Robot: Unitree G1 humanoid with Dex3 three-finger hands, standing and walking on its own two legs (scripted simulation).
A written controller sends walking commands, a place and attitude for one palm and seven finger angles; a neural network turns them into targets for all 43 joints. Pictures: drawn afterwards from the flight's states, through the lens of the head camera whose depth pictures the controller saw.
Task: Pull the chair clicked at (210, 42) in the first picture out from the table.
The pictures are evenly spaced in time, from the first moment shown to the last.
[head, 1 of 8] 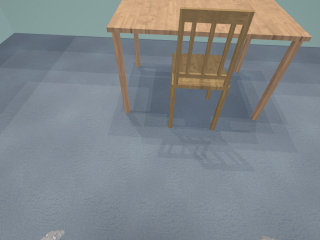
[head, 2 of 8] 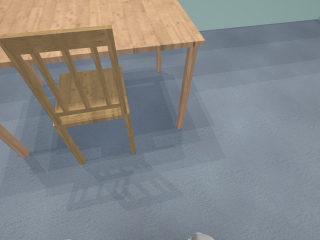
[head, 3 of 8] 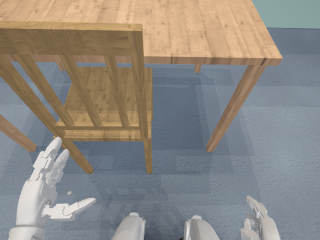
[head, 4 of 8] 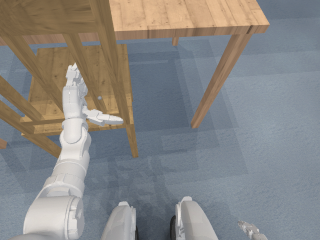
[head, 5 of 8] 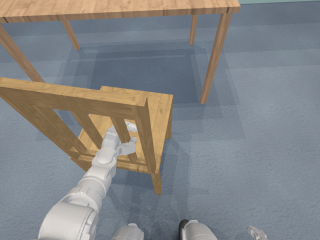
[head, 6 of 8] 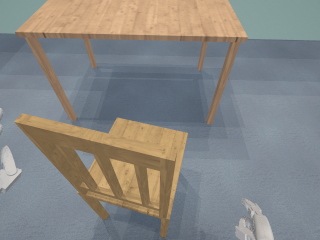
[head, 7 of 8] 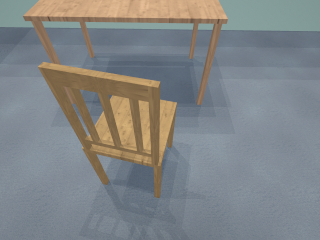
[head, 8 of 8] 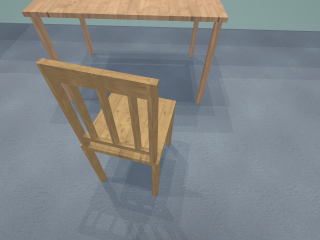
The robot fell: no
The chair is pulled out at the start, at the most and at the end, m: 0.00 0.63 0.63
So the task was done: yes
